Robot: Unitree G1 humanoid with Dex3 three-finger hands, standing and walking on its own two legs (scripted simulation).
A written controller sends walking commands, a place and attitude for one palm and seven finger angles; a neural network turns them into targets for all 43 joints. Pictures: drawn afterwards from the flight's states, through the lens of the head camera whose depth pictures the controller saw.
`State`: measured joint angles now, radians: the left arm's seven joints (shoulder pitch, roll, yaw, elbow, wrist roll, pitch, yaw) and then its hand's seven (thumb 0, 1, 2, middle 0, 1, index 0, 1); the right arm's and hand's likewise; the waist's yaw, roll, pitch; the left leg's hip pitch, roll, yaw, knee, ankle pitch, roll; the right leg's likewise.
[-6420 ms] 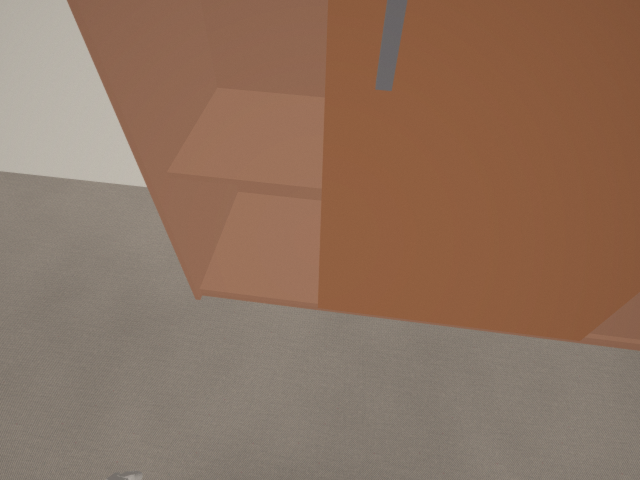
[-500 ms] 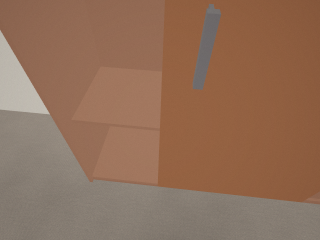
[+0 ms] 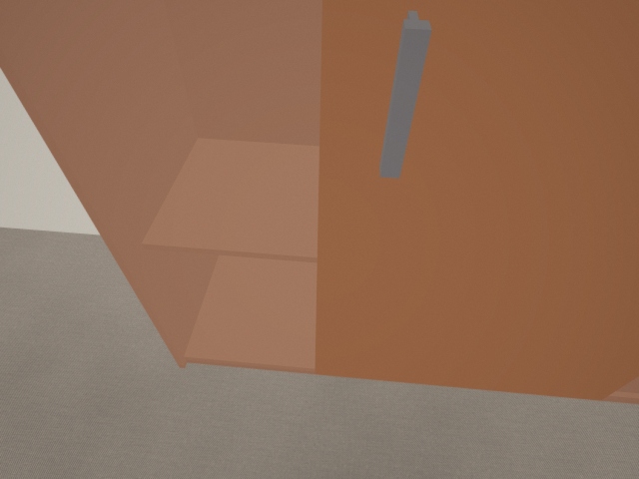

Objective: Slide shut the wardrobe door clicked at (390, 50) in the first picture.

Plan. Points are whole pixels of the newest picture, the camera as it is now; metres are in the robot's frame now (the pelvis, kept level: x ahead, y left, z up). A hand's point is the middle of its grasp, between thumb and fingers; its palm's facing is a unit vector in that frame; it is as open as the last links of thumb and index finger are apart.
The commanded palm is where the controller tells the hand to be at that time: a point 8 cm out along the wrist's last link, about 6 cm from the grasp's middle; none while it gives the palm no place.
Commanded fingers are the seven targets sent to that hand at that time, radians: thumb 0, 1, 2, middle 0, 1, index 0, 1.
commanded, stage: raise the hand with hooked fingers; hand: right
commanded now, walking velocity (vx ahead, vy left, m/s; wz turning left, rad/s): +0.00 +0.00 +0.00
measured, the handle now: (400, 99) +0.52 -0.07 +0.23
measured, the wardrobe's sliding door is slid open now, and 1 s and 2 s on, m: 0.43 0.43 0.43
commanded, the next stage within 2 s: none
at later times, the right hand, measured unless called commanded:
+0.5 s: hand out of the picture +0.13 -0.18 -0.01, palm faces +0.09 +1.00 +0.02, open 8.8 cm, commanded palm +0.12 -0.25 +0.03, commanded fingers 0.00 -0.34 -0.66 0.24 0.66 0.24 0.66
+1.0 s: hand (625, 396) +0.19 -0.26 +0.13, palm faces +0.19 +0.98 -0.09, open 11.8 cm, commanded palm +0.15 -0.30 +0.13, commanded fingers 0.00 0.24 -0.41 0.28 1.03 0.28 1.03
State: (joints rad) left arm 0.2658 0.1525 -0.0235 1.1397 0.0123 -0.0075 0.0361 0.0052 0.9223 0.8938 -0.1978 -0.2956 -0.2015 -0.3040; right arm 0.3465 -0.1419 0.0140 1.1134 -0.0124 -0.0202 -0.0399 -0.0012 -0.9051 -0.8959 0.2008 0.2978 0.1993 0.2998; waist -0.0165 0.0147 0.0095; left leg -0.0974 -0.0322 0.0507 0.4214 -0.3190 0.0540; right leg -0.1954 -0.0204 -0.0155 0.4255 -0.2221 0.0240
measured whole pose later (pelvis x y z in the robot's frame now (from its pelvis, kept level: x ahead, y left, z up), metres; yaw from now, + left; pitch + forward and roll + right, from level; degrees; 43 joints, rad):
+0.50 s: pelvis -0.05 -0.02 -0.04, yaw +0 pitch +4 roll +0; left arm 0.18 0.25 0.05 0.48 -0.01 -0.17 0.03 0.01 0.91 0.89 -0.20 -0.30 -0.20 -0.30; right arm 0.52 -0.16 -0.07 -0.03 0.20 -0.26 0.15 0.01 -0.57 -0.75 0.23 0.52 0.23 0.52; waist -0.02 0.03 -0.07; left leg -0.46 -0.01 0.05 0.85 -0.46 0.04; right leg -0.55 -0.01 -0.02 0.82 -0.34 0.00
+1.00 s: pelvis -0.05 -0.03 -0.02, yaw -1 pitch +0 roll +1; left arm 0.31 0.24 -0.05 0.62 -0.05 -0.24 0.07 0.01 0.90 0.89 -0.20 -0.30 -0.21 -0.30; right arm 0.27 -0.30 -0.31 -0.22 0.31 -0.07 0.13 0.00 0.02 -0.50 0.27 0.89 0.27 0.89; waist -0.02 -0.04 -0.04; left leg -0.28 -0.02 0.06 0.63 -0.35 0.02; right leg -0.40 -0.01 -0.01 0.65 -0.26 -0.01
